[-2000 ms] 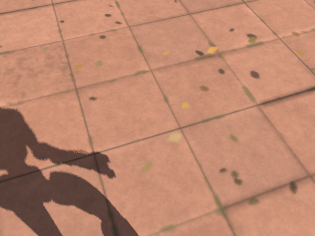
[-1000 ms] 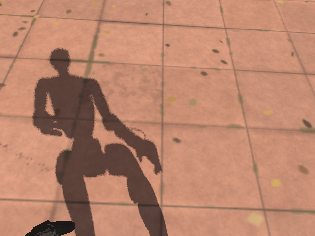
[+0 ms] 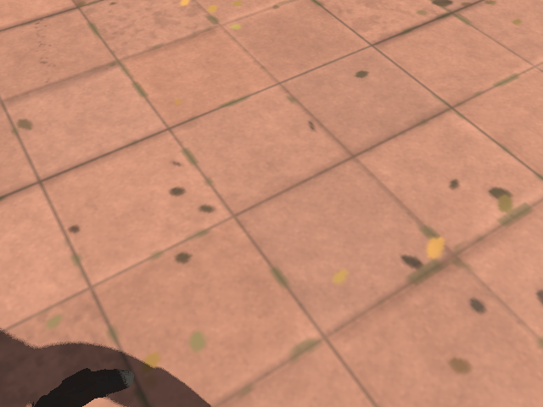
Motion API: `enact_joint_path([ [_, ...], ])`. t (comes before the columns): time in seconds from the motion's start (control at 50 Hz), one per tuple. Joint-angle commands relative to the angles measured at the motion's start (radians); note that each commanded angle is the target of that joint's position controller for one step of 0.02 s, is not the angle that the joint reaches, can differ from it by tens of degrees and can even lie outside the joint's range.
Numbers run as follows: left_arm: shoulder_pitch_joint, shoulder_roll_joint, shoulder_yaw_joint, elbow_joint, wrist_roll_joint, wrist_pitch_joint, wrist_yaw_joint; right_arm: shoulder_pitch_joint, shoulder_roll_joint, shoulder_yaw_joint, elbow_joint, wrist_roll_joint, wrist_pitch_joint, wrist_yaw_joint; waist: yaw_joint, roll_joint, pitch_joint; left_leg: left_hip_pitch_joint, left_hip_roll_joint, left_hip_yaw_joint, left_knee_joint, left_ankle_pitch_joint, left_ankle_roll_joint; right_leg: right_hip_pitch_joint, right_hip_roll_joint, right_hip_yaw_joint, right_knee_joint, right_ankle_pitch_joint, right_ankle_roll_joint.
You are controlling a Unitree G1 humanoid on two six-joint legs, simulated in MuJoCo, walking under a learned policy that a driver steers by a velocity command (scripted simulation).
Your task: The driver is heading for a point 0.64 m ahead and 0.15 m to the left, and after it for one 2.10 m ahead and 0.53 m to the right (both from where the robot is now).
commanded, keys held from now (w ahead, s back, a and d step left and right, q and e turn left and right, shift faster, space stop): w+q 0.78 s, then e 0.22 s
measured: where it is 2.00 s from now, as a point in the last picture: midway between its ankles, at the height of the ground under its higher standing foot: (202, 350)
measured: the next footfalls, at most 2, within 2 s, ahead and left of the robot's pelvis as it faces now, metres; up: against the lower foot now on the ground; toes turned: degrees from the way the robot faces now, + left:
right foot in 0.08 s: +0.21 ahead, -0.13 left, +0.00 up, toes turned -1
left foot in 0.60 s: +0.46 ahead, +0.16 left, +0.00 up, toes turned +19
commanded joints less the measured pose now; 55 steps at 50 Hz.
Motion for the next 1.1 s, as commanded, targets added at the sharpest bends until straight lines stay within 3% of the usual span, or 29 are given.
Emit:
enact_joint_path([
  [0.02, -0.065, 0.083, 0.025, -0.095, 0.003, -0.027, -0.007, -0.01, -0.195, -0.042, -0.024, 0.019, 0.005, -0.002, 0.071, 0.122, 0.025, -0.003, 0.278, -0.161, 0.0, 0.607, 0.175, 0.087, 0.042, -0.049, -0.095, -0.075, -0.045],
  [0.06, 0.176, 0.161, 0.069, -0.024, 0.01, -0.03, 0.006, -0.023, -0.191, -0.033, -0.014, 0.019, 0.013, -0.007, 0.211, 0.118, -0.125, -0.089, 0.211, -0.107, 0.278, 0.812, 0.126, 0.468, 0.09, -0.083, -0.164, -0.007, -0.092],
  [0.08, 0.356, 0.239, 0.094, 0.01, 0.022, -0.023, 0.024, -0.026, -0.136, -0.008, -0.038, -0.007, 0.005, -0.007, 0.283, 0.04, -0.271, -0.316, 0.159, -0.088, 0.573, 0.513, 0.082, 0.793, -0.087, 0.101, -0.112, 0.046, -0.148],
  [0.1, 0.37, 0.319, 0.099, 0.009, 0.036, -0.019, 0.034, 0.09, -0.005, 0.031, -0.066, -0.017, -0.011, 0.0, 0.197, -0.21, -0.41, -0.668, -0.018, -0.136, 0.923, -0.253, 0.019, 1.052, -0.358, 0.572, -0.206, -0.078, -0.294],
  [0.12, 0.378, 0.228, 0.081, 0.006, 0.031, -0.022, 0.034, 0.033, -0.119, 0.003, -0.046, 0.013, -0.024, 0.002, 0.256, -0.12, -0.425, -0.745, 0.002, -0.286, 1.045, -0.278, 0.019, 0.991, -0.359, 0.649, -0.289, -0.184, -0.301],
  [0.14, 0.325, 0.183, 0.065, 0.021, 0.021, -0.027, 0.033, -0.045, -0.154, -0.012, -0.077, 0.033, -0.026, 0.003, 0.236, -0.107, -0.252, -0.818, 0.049, -0.264, 1.057, -0.198, 0.025, 0.875, -0.319, 0.473, -0.308, -0.157, -0.257],
  [0.18, 0.212, 0.11, 0.045, 0.031, 0.019, -0.039, 0.026, -0.098, -0.13, -0.014, -0.08, 0.006, -0.017, -0.006, 0.169, -0.062, -0.112, -0.765, 0.117, -0.238, 0.968, -0.044, 0.019, 0.642, -0.23, 0.27, -0.373, -0.068, -0.205],
  [0.22, 0.158, 0.079, 0.043, 0.041, 0.03, -0.059, 0.022, -0.044, -0.091, -0.014, -0.061, 0.008, 0.014, -0.005, 0.112, -0.074, -0.081, -0.659, 0.139, -0.251, 0.939, 0.038, 0.011, 0.516, -0.199, 0.16, -0.451, -0.002, -0.194],
  [0.28, 0.143, 0.095, 0.054, 0.076, 0.033, -0.082, 0.028, -0.068, -0.051, -0.01, -0.074, 0.006, 0.042, -0.009, 0.089, -0.029, -0.022, -0.685, 0.142, -0.264, 0.876, 0.108, -0.008, 0.457, -0.201, 0.041, -0.51, 0.106, -0.195],
  [0.4, 0.184, 0.147, 0.07, 0.125, 0.028, -0.073, 0.05, -0.243, -0.018, 0.007, -0.134, -0.003, 0.034, 0.022, 0.145, 0.002, 0.041, -0.698, 0.12, -0.198, 0.539, 0.374, 0.006, 0.508, -0.176, -0.143, -0.536, 0.136, -0.157],
  [0.5, 0.251, 0.186, 0.087, 0.169, 0.003, -0.039, 0.055, -0.367, -0.028, 0.009, -0.21, -0.002, 0.036, 0.052, 0.18, 0.008, 0.075, -0.748, 0.098, -0.135, 0.405, 0.282, 0.061, 0.685, -0.228, -0.196, -0.464, 0.233, -0.13],
  [0.54, 0.24, 0.213, 0.094, 0.17, -0.003, -0.024, 0.06, -0.348, -0.052, -0.004, -0.227, -0.003, 0.04, 0.059, 0.15, -0.021, 0.032, -0.667, 0.045, -0.079, 0.393, 0.187, 0.096, 0.726, -0.229, -0.225, -0.356, 0.518, -0.107],
  [0.58, 0.22, 0.235, 0.097, 0.163, -0.011, -0.007, 0.067, -0.183, -0.111, -0.04, -0.201, 0.0, 0.048, 0.055, 0.047, -0.04, -0.077, -0.432, -0.043, -0.027, 0.375, 0.12, 0.147, 0.704, -0.203, -0.257, -0.09, 0.773, -0.075],
  [0.6, 0.215, 0.218, 0.088, 0.158, -0.011, -0.006, 0.07, -0.019, -0.171, -0.075, -0.159, 0.002, 0.053, 0.04, -0.04, -0.01, -0.162, -0.167, -0.073, -0.054, 0.313, 0.176, 0.187, 0.571, -0.161, -0.276, 0.148, 0.679, -0.036],
  [0.62, 0.26, 0.119, 0.057, 0.124, 0.026, -0.018, 0.07, 0.062, -0.276, -0.103, -0.14, 0.006, 0.062, 0.017, -0.018, 0.195, -0.235, 0.139, 0.137, -0.416, 0.283, 0.172, 0.283, 0.225, -0.064, -0.274, 0.499, 0.068, 0.022],
  [0.64, 0.287, 0.06, 0.028, 0.08, 0.025, -0.056, 0.058, 0.018, -0.313, -0.097, -0.183, 0.0, 0.043, 0.025, 0.05, 0.294, -0.386, 0.339, 0.333, -0.993, 0.099, -0.007, 0.472, -0.072, 0.133, -0.046, 0.762, -0.541, 0.058],
  [0.66, 0.164, 0.159, 0.05, 0.062, -0.012, -0.085, 0.044, 0.017, -0.216, -0.071, -0.187, -0.004, 0.028, 0.033, -0.016, 0.15, -0.347, 0.324, 0.319, -0.931, 0.034, -0.035, 0.412, -0.181, 0.07, 0.082, 0.784, -0.481, 0.036],
  [0.68, 0.117, 0.16, 0.047, 0.042, -0.028, -0.101, 0.038, -0.015, -0.178, -0.06, -0.181, -0.006, 0.018, 0.032, 0.004, 0.128, -0.219, 0.202, 0.284, -0.779, 0.037, 0.017, 0.371, -0.208, 0.029, 0.068, 0.722, -0.395, 0.012],
  [0.7, 0.118, 0.145, 0.045, 0.054, -0.007, -0.107, 0.047, -0.083, -0.152, -0.052, -0.187, -0.003, 0.014, 0.03, 0.056, 0.042, -0.143, 0.052, 0.235, -0.665, 0.04, 0.118, 0.332, -0.157, -0.017, 0.065, 0.625, -0.325, 0.009],
  [0.72, 0.126, 0.158, 0.054, 0.064, 0.017, -0.102, 0.052, -0.135, -0.117, -0.041, -0.201, -0.008, 0.012, 0.025, 0.09, 0.051, -0.105, -0.058, 0.2, -0.585, 0.029, 0.229, 0.313, -0.089, -0.043, 0.066, 0.543, -0.281, 0.016],
  [0.74, 0.145, 0.16, 0.058, 0.068, 0.023, -0.089, 0.049, -0.161, -0.105, -0.035, -0.217, -0.019, 0.013, 0.02, 0.116, 0.071, -0.095, -0.13, 0.179, -0.549, 0.007, 0.29, 0.31, -0.03, -0.054, 0.068, 0.515, -0.25, 0.024],
  [0.82, 0.138, 0.107, 0.042, 0.071, 0.033, -0.055, 0.05, -0.163, -0.131, -0.039, -0.204, -0.024, 0.007, -0.004, 0.132, 0.076, -0.059, -0.26, 0.142, -0.385, -0.012, 0.613, 0.303, 0.017, -0.036, 0.011, 0.324, -0.136, 0.088],
  [0.88, 0.059, 0.06, 0.019, 0.07, 0.031, -0.061, 0.039, -0.131, -0.114, -0.029, -0.168, -0.023, 0.016, -0.018, 0.083, 0.11, -0.066, -0.287, 0.073, -0.241, 0.018, 0.703, 0.226, 0.119, -0.001, -0.029, 0.072, 0.118, 0.087],
  [0.92, 0.028, 0.07, 0.019, 0.07, 0.018, -0.067, 0.027, -0.097, -0.118, -0.025, -0.141, -0.027, 0.018, -0.02, 0.055, 0.12, -0.082, -0.25, 0.097, -0.242, 0.02, 0.644, 0.21, 0.16, 0.018, -0.028, -0.015, 0.249, 0.07],
  [0.98, 0.019, 0.101, 0.029, 0.065, 0.015, -0.067, 0.012, -0.113, -0.116, -0.021, -0.116, -0.035, 0.02, -0.017, 0.058, 0.123, -0.072, -0.168, 0.153, -0.259, 0.068, 0.612, 0.199, 0.15, 0.021, -0.001, -0.075, 0.195, 0.026],
  [1.02, 0.048, 0.131, 0.042, 0.064, 0.021, -0.066, 0.005, -0.143, -0.123, -0.025, -0.105, -0.031, 0.025, -0.019, 0.087, 0.124, -0.071, -0.123, 0.176, -0.265, 0.145, 0.645, 0.184, 0.16, 0.037, -0.001, -0.097, 0.095, -0.009],
  [1.06, 0.171, 0.187, 0.069, 0.091, 0.03, -0.066, 0.006, -0.16, -0.118, -0.026, -0.108, -0.023, 0.037, -0.032, 0.149, 0.079, -0.117, -0.129, 0.103, -0.215, 0.374, 0.689, 0.126, 0.313, 0.061, -0.008, -0.182, 0.232, -0.05],
  [1.08, 0.21, 0.263, 0.085, 0.076, 0.037, -0.065, 0.01, -0.098, -0.1, -0.019, -0.132, -0.047, 0.037, -0.038, 0.121, -0.074, -0.211, -0.263, 0.002, -0.165, 0.635, 0.417, 0.063, 0.51, -0.079, 0.188, -0.149, 0.613, -0.134],
  [1.1, 0.223, 0.264, 0.079, 0.064, 0.045, -0.053, 0.014, 0.002, -0.04, 0.002, -0.134, -0.054, 0.037, -0.034, 0.088, -0.247, -0.312, -0.553, -0.135, -0.16, 0.96, -0.305, -0.015, 0.752, -0.282, 0.512, -0.181, 0.757, -0.33],
])
Keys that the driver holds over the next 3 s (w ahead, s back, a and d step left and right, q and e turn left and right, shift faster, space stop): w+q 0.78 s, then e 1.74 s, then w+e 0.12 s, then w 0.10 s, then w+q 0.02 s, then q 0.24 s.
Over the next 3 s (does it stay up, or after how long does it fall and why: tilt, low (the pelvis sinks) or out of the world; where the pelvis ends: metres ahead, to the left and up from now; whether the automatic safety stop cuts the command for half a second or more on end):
stays up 0.66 0.04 0.01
